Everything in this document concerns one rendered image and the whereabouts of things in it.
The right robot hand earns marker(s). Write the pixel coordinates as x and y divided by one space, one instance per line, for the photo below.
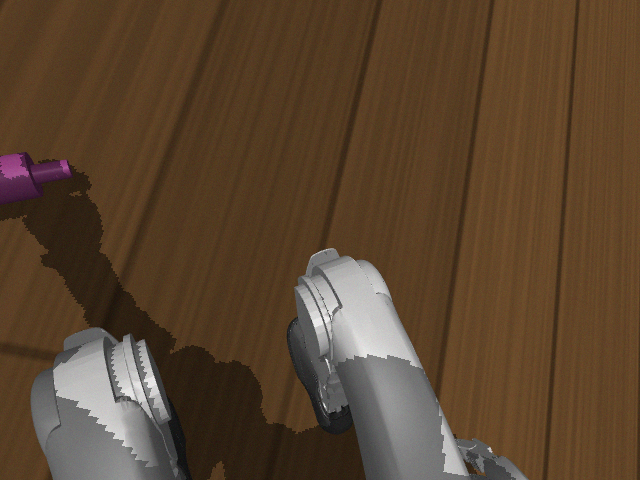
482 458

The right robot foot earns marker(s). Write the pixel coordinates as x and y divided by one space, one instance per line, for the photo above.
333 423

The bottle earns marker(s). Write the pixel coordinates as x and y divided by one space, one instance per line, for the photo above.
21 180

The left robot foot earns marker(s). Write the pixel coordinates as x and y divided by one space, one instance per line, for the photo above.
179 442

